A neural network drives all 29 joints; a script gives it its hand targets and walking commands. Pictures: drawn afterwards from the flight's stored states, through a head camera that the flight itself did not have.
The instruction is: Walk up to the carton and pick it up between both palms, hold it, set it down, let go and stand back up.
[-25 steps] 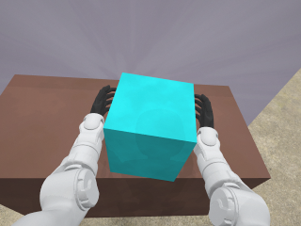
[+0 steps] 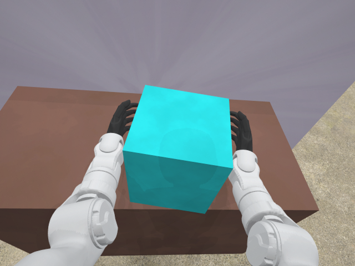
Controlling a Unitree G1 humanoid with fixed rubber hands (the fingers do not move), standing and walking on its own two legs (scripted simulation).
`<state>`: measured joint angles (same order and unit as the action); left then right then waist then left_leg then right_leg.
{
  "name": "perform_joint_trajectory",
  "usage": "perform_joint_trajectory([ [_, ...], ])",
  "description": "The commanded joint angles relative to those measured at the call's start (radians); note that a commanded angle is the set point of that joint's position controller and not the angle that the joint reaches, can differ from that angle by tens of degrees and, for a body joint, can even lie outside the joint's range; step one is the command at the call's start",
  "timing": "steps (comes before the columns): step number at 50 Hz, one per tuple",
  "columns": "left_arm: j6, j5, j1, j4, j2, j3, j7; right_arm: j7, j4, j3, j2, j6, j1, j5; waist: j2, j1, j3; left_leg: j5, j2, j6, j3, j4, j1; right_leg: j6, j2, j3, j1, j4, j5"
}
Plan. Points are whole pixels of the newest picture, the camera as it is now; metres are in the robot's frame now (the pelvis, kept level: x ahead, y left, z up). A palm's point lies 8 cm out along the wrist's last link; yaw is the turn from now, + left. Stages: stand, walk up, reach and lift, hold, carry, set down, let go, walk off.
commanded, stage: reach and lift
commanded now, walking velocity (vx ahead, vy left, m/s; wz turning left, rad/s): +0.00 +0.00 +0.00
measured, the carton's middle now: (176, 153) +0.40 +0.00 +0.00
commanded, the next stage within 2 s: none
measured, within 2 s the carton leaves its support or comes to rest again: leaves its support in 0.48 s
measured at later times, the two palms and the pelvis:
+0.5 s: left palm (113, 136) +0.40 +0.16 +0.07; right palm (243, 148) +0.37 -0.14 +0.08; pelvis -0.01 +0.00 +0.00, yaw +0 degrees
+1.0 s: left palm (105, 129) +0.38 +0.17 +0.11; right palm (248, 134) +0.37 -0.13 +0.13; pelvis -0.03 +0.01 +0.00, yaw +0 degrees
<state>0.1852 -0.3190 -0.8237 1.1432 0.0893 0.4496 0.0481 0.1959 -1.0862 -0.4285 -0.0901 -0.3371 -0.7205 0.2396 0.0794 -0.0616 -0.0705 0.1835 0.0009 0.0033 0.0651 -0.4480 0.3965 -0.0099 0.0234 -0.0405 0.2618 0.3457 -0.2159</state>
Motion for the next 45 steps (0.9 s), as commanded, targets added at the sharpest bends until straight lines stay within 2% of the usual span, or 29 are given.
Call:
perform_joint_trajectory([
  [1,0.008,-0.083,-0.385,-0.038,-0.607,-0.194,0.116,-0.157,0.172,0.238,-0.623,0.002,-0.433,0.161,-0.104,0.041,-0.419,-0.394,-0.012,0.036,-0.156,0.041,-0.297,0.05,-0.013,-0.012,-0.274,-0.004,0.526],
  [3,0.011,-0.068,-0.362,-0.055,-0.612,-0.214,0.107,-0.154,0.184,0.268,-0.621,0.0,-0.429,0.14,-0.118,0.052,-0.455,-0.434,-0.007,0.046,-0.154,0.036,-0.31,0.047,-0.005,-0.017,-0.288,0.004,0.543],
  [5,0.005,-0.063,-0.377,-0.087,-0.63,-0.248,0.104,-0.148,0.194,0.272,-0.606,-0.002,-0.438,0.134,-0.137,0.035,-0.468,-0.445,-0.006,0.052,-0.149,0.035,-0.34,0.045,-0.004,-0.023,-0.275,-0.003,0.534],
  [7,0.001,-0.054,-0.378,-0.099,-0.632,-0.266,0.098,-0.147,0.235,0.292,-0.608,-0.008,-0.453,0.127,-0.139,0.043,-0.49,-0.499,-0.004,0.059,-0.15,0.014,-0.371,0.045,0.005,-0.029,-0.245,-0.005,0.542],
  [8,0.002,-0.033,-0.375,-0.099,-0.651,-0.293,0.092,-0.142,0.239,0.307,-0.607,-0.008,-0.472,0.114,-0.139,0.028,-0.524,-0.5,-0.003,0.056,-0.143,0.012,-0.386,0.038,0.005,-0.028,-0.241,-0.017,0.525],
  [9,-0.002,-0.024,-0.4,-0.108,-0.652,-0.313,0.088,-0.143,0.209,0.296,-0.591,-0.01,-0.462,0.109,-0.178,0.013,-0.491,-0.508,0.001,0.069,-0.136,0.014,-0.379,0.033,0.007,-0.04,-0.227,-0.016,0.485],
  [10,0.0,-0.026,-0.396,-0.134,-0.657,-0.311,0.089,-0.142,0.187,0.29,-0.605,-0.008,-0.452,0.116,-0.155,0.008,-0.497,-0.494,0.0,0.065,-0.136,0.01,-0.399,0.039,0.005,-0.04,-0.23,-0.019,0.504],
  [12,-0.007,-0.015,-0.357,-0.149,-0.653,-0.323,0.084,-0.144,0.223,0.352,-0.601,-0.002,-0.443,0.084,-0.15,0.044,-0.513,-0.541,0.004,0.056,-0.139,0.017,-0.439,0.042,0.005,-0.034,-0.248,-0.022,0.545],
  [14,-0.003,-0.001,-0.417,-0.148,-0.655,-0.336,0.085,-0.147,0.242,0.363,-0.611,0.001,-0.476,0.09,-0.129,0.024,-0.5,-0.52,-0.001,0.059,-0.137,0.019,-0.391,0.045,0.0,-0.025,-0.278,-0.01,0.569],
  [15,-0.005,0.013,-0.443,-0.174,-0.659,-0.363,0.082,-0.148,0.224,0.358,-0.597,0.005,-0.486,0.078,-0.162,0.008,-0.506,-0.524,0.0,0.06,-0.125,0.012,-0.389,0.049,-0.004,-0.027,-0.257,-0.005,0.574],
  [17,-0.007,0.032,-0.44,-0.177,-0.672,-0.375,0.074,-0.152,0.232,0.386,-0.592,0.016,-0.483,0.059,-0.141,0.02,-0.537,-0.515,0.008,0.059,-0.128,0.022,-0.442,0.045,0.003,-0.037,-0.223,-0.024,0.528],
  [18,-0.011,0.03,-0.413,-0.152,-0.647,-0.361,0.072,-0.153,0.233,0.401,-0.603,0.023,-0.47,0.045,-0.12,0.032,-0.538,-0.494,-0.001,0.049,-0.135,0.02,-0.421,0.044,0.0,-0.028,-0.253,-0.025,0.541],
  [19,-0.01,0.053,-0.478,-0.169,-0.671,-0.378,0.073,-0.155,0.276,0.397,-0.585,0.025,-0.538,0.039,-0.129,0.015,-0.545,-0.441,-0.01,0.048,-0.129,0.035,-0.387,0.047,-0.008,-0.026,-0.256,-0.024,0.529],
  [20,-0.021,0.059,-0.453,-0.167,-0.688,-0.381,0.074,-0.15,0.294,0.412,-0.592,0.028,-0.555,0.024,-0.121,0.027,-0.563,-0.454,-0.003,0.047,-0.12,0.031,-0.384,0.045,-0.003,-0.027,-0.266,-0.02,0.54],
  [22,-0.017,0.092,-0.499,-0.193,-0.715,-0.416,0.068,-0.153,0.285,0.435,-0.615,0.053,-0.539,0.01,-0.102,0.001,-0.564,-0.435,-0.003,0.042,-0.116,0.038,-0.397,0.052,-0.001,-0.032,-0.265,-0.015,0.539],
  [25,-0.03,0.1,-0.501,-0.18,-0.704,-0.41,0.062,-0.161,0.313,0.44,-0.579,0.07,-0.608,-0.02,-0.1,0.015,-0.547,-0.375,-0.006,0.039,-0.111,0.057,-0.399,0.048,-0.002,-0.034,-0.219,-0.032,0.45],
  [26,-0.035,0.106,-0.54,-0.212,-0.709,-0.44,0.062,-0.16,0.305,0.45,-0.591,0.079,-0.584,-0.016,-0.119,0.012,-0.566,-0.405,-0.001,0.042,-0.113,0.046,-0.418,0.048,-0.003,-0.032,-0.24,-0.026,0.472],
  [28,-0.061,0.089,-0.531,-0.211,-0.709,-0.425,0.06,-0.165,0.286,0.447,-0.584,0.108,-0.57,-0.035,-0.146,0.023,-0.504,-0.353,-0.007,0.043,-0.116,0.063,-0.418,0.043,-0.004,-0.031,-0.222,-0.039,0.389],
  [29,-0.073,0.093,-0.542,-0.232,-0.702,-0.426,0.059,-0.165,0.256,0.438,-0.575,0.13,-0.554,-0.048,-0.151,0.011,-0.483,-0.343,-0.007,0.042,-0.11,0.07,-0.427,0.044,-0.003,-0.035,-0.22,-0.046,0.367],
  [30,-0.094,0.112,-0.557,-0.216,-0.706,-0.442,0.063,-0.162,0.293,0.434,-0.553,0.132,-0.603,-0.063,-0.163,0.002,-0.46,-0.35,-0.003,0.052,-0.098,0.067,-0.428,0.041,-0.003,-0.034,-0.191,-0.05,0.337],
  [31,-0.109,0.114,-0.598,-0.248,-0.708,-0.44,0.063,-0.164,0.302,0.443,-0.572,0.152,-0.628,-0.07,-0.156,0.019,-0.472,-0.324,-0.007,0.044,-0.11,0.07,-0.413,0.041,-0.002,-0.032,-0.205,-0.049,0.33],
  [35,-0.145,0.165,-0.648,-0.362,-0.748,-0.514,0.043,-0.171,0.345,0.479,-0.552,0.182,-0.691,-0.122,-0.189,0.009,-0.565,-0.343,-0.004,0.055,-0.095,0.059,-0.479,0.03,0.008,-0.045,-0.162,-0.059,0.257],
  [37,-0.169,0.152,-0.676,-0.302,-0.717,-0.471,0.039,-0.183,0.289,0.437,-0.521,0.209,-0.702,-0.109,-0.175,0.018,-0.487,-0.22,-0.001,0.046,-0.092,0.093,-0.455,0.028,0.0,-0.047,-0.121,-0.067,0.16],
  [39,-0.203,0.142,-0.685,-0.291,-0.72,-0.452,0.04,-0.185,0.324,0.413,-0.516,0.224,-0.765,-0.118,-0.159,0.015,-0.482,-0.14,-0.005,0.036,-0.091,0.113,-0.442,0.029,0.004,-0.052,-0.117,-0.073,0.118],
  [41,-0.234,0.121,-0.669,-0.261,-0.678,-0.397,0.048,-0.187,0.235,0.362,-0.497,0.264,-0.698,-0.09,-0.129,0.008,-0.348,-0.071,-0.005,0.021,-0.095,0.14,-0.417,0.033,-0.005,-0.043,-0.133,-0.083,0.067],
  [42,-0.251,0.102,-0.638,-0.248,-0.655,-0.337,0.055,-0.188,0.235,0.354,-0.507,0.28,-0.703,-0.101,-0.095,0.039,-0.316,-0.049,-0.003,0.006,-0.102,0.151,-0.408,0.036,-0.005,-0.029,-0.149,-0.088,0.065],
  [43,-0.252,0.108,-0.661,-0.295,-0.646,-0.339,0.058,-0.192,0.243,0.366,-0.518,0.286,-0.695,-0.101,-0.098,0.042,-0.36,-0.063,-0.014,0.003,-0.122,0.149,-0.402,0.041,-0.008,-0.019,-0.173,-0.08,0.083],
  [44,-0.262,0.096,-0.66,-0.292,-0.667,-0.35,0.055,-0.193,0.246,0.361,-0.506,0.291,-0.703,-0.089,-0.101,0.018,-0.357,-0.073,-0.014,0.009,-0.114,0.156,-0.4,0.041,-0.009,-0.03,-0.178,-0.077,0.098],
  [45,-0.266,0.125,-0.706,-0.339,-0.688,-0.389,0.054,-0.194,0.283,0.371,-0.51,0.289,-0.754,-0.11,-0.116,0.015,-0.421,-0.101,-0.009,0.02,-0.105,0.148,-0.436,0.037,-0.002,-0.038,-0.168,-0.069,0.103],
])
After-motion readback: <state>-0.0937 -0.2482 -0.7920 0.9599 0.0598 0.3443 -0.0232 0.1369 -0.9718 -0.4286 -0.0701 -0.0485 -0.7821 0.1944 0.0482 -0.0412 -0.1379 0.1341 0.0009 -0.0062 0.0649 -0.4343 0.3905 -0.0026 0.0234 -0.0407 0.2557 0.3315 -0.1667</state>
